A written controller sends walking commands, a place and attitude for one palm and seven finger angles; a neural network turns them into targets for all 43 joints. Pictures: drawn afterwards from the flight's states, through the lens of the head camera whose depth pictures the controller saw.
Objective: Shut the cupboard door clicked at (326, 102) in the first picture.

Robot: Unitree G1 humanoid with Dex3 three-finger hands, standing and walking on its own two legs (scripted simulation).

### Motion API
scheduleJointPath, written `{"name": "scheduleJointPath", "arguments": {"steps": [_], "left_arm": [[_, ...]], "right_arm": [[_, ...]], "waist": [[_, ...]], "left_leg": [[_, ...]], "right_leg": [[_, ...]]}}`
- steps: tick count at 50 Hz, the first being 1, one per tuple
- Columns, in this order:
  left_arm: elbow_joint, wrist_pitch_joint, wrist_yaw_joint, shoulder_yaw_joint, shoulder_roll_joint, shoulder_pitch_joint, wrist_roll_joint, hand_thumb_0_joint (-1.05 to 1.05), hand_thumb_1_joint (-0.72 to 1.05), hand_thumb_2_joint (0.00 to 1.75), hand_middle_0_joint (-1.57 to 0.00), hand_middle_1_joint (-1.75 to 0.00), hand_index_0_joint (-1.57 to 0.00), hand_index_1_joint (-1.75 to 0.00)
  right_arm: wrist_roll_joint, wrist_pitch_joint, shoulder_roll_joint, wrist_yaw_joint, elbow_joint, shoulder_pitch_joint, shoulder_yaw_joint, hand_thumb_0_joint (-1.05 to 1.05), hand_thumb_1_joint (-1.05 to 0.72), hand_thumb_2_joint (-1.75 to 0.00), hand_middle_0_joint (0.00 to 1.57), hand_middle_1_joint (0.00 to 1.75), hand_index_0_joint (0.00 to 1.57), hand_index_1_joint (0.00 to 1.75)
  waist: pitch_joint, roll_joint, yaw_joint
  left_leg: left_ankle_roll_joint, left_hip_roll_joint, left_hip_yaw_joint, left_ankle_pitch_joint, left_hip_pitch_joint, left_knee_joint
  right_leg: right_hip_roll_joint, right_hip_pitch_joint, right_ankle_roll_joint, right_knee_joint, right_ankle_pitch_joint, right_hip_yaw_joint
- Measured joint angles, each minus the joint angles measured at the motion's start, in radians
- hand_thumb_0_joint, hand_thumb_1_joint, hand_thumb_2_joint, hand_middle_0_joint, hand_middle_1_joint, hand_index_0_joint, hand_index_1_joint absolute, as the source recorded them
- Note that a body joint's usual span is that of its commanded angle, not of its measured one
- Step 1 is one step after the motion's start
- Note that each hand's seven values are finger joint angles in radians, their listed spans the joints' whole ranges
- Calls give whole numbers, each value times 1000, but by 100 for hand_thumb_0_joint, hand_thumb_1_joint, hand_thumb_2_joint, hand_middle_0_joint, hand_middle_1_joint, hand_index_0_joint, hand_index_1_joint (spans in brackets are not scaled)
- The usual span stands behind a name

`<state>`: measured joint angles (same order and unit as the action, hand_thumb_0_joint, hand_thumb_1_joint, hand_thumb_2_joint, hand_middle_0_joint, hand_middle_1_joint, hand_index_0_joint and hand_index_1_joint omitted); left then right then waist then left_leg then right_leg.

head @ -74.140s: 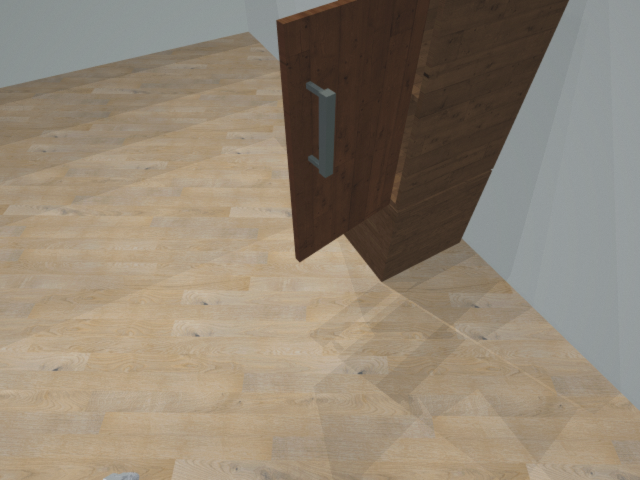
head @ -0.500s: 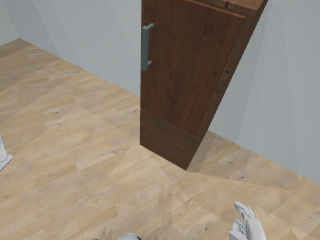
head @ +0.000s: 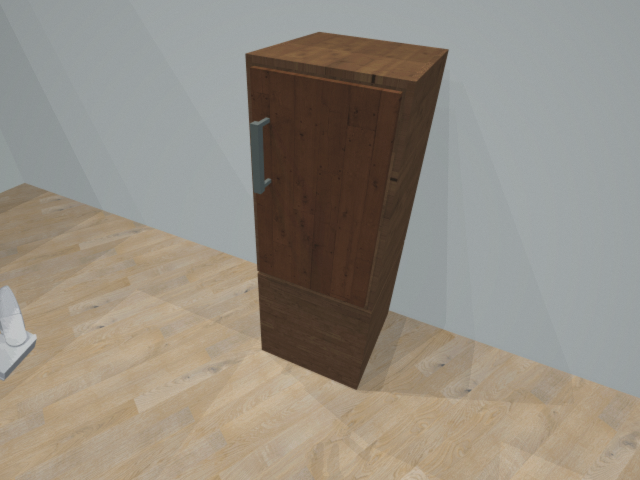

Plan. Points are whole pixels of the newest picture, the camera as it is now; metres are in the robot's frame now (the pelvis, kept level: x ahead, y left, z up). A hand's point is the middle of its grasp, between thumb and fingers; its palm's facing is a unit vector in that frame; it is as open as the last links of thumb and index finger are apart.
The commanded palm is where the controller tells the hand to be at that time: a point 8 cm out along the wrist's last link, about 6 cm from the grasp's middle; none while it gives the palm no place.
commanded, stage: stop stepping back and stand still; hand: left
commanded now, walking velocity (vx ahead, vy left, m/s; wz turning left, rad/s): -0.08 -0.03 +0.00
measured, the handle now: (262, 156) +0.82 +0.17 +0.08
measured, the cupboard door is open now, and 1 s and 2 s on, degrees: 0 0 0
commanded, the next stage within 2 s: let the arm hang, fingers relaxed in 1.76 s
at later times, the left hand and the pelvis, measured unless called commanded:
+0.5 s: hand out of the picture +0.19 +0.36 +0.17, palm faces +0.59 -0.73 -0.34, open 7.4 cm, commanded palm +0.14 +0.36 +0.20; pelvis -0.01 +0.06 +0.01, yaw -1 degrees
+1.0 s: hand out of the picture +0.14 +0.31 +0.16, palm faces +0.42 -0.78 -0.45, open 7.4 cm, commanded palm +0.11 +0.33 +0.20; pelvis -0.04 +0.04 +0.02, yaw -2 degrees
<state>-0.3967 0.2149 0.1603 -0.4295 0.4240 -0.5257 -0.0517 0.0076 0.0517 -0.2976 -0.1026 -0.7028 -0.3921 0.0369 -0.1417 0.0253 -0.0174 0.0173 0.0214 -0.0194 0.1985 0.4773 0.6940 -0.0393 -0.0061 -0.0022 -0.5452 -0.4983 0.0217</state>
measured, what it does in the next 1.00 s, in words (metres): steps on the spot: right foot, then left foot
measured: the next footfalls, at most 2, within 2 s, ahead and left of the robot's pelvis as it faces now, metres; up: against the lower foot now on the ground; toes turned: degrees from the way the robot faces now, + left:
right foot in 0.22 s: -0.04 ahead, -0.07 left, +0.00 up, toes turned -4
left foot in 0.44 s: +0.05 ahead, +0.16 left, +0.00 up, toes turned +0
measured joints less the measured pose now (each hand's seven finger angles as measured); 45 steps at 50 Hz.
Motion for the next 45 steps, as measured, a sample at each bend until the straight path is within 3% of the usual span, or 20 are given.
{"name": "scheduleJointPath", "arguments": {"steps": [3, 5, 9, 13, 15, 18, 20, 22, 25, 28, 30, 33, 35, 40, 45], "left_arm": [[76, -6, 11, 12, -51, 100, 7, 1, 89, 90, -22, -30, -21, -31], [89, -18, 9, 12, -67, 134, 2, 1, 89, 90, -21, -30, -20, -31], [-18, -32, -10, 12, -39, 127, -13, 2, 89, 90, -21, -30, -20, -30], [-215, 3, -34, -25, 49, -44, -26, 2, 89, 90, -21, -30, -20, -30], [-270, 20, -38, -54, 92, -136, -32, 2, 89, 90, -22, -30, -21, -31], [-238, 22, -26, -69, 103, -189, -30, 1, 89, 90, -22, -30, -21, -31], [-147, 6, -7, -57, 70, -134, -22, 1, 88, 90, -22, -30, -21, -31], [-24, -17, 12, -35, 17, -36, -12, 0, 88, 90, -22, -30, -21, -31], [151, -80, 27, 1, -72, 102, -9, 0, 89, 90, -21, -30, -21, -31], [158, -131, 16, 44, -116, 134, -10, 1, 90, 90, -20, -30, -20, -30], [64, -139, 4, 75, -113, 130, -9, 2, 90, 90, -20, -30, -20, -30], [-127, -98, -12, 80, -58, 73, -7, 2, 90, 90, -21, -30, -20, -30], [-222, -56, -19, 37, 7, 7, -8, 2, 89, 90, -21, -30, -20, -30], [-233, -2, -17, -77, 112, -115, -27, 1, 89, 90, -22, -30, -21, -31], [-76, -41, -10, -52, 65, -136, -39, 1, 89, 90, -22, -30, -21, -31]], "right_arm": [[2, 9, 3, -4, -26, 6, 2, 1, -90, -90, 20, 30, 20, 30], [0, 26, 30, -3, -20, 44, -7, 1, -90, -90, 20, 30, 19, 30], [-20, 83, 115, 24, 47, 122, -38, 1, -90, -90, 20, 30, 19, 30], [-28, 96, 167, 64, 121, 142, -69, 1, -90, -90, 21, 30, 20, 30], [-28, 73, 167, 73, 122, 139, -74, 1, -90, -90, 21, 30, 20, 30], [-15, 20, 150, 64, 75, 116, -74, 1, -90, -90, 21, 30, 20, 30], [-2, 7, 126, 49, 54, 95, -74, 1, -90, -90, 21, 30, 20, 30], [5, 15, 88, 33, 44, 86, -66, 1, -90, -90, 21, 30, 20, 30], [12, 13, 67, 15, 11, 123, -53, 1, -90, -90, 21, 30, 20, 30], [8, 33, 82, 17, 26, 160, -54, 1, -90, -90, 21, 30, 20, 30], [3, 60, 106, 27, 54, 181, -59, 1, -90, -90, 21, 30, 20, 30], [-7, 93, 143, 53, 108, 204, -69, 1, -90, -90, 21, 30, 20, 30], [-12, 97, 159, 66, 140, 210, -73, 1, -90, -90, 21, 30, 20, 30], [-3, 53, 141, 67, 152, 201, -62, 1, -90, -90, 21, 30, 20, 30], [16, 4, 87, 44, 98, 159, -38, 1, -90, -90, 21, 30, 20, 30]], "waist": [[33, -13, -5], [71, -34, -15], [167, -59, -34], [179, -49, -44], [149, -41, -20], [60, -35, 32], [15, -29, 50], [0, 2, 49], [35, -7, 63], [84, -29, 51], [127, -58, 37], [171, -101, 13], [175, -111, -3], [154, -44, -28], [102, 22, -18]], "left_leg": [[40, -17, -14, -36, -10, 19], [56, -29, -32, -38, -9, -1], [14, -36, -43, -133, -31, -174], [-26, -35, -42, -82, -23, -261], [-43, -40, -38, 21, 16, -142], [-45, -41, -11, 92, 15, 69], [-27, -25, -2, 103, -57, 24], [-9, 0, 17, 79, -138, -83], [5, -37, 1, 98, -158, -75], [10, -38, -7, 77, -172, -110], [5, -30, -5, 49, -174, -141], [-8, -9, -12, 14, -164, -179], [-18, 7, -19, 4, -149, -187], [-35, 45, -8, -3, -124, -178], [-35, 46, -9, -2, -139, -175]], "right_leg": [[22, -5, -16, -49, -33, 9], [34, 30, -2, -91, -47, -12], [-18, 148, 36, -123, -62, -28], [-49, 166, 71, 24, 72, 0], [-33, 168, 73, 51, 167, 1], [-12, 164, 55, 51, 150, -30], [7, 159, 37, 40, 123, -34], [17, 164, 13, -7, 88, -11], [58, 157, -17, -40, 98, -23], [60, 159, -18, -35, 101, -30], [52, 175, -12, -34, 130, -29], [37, 198, -2, -11, 163, -17], [29, 193, 5, 44, 168, -2], [-8, 185, 29, 112, 211, 12], [-10, 174, 30, 100, 205, 11]]}}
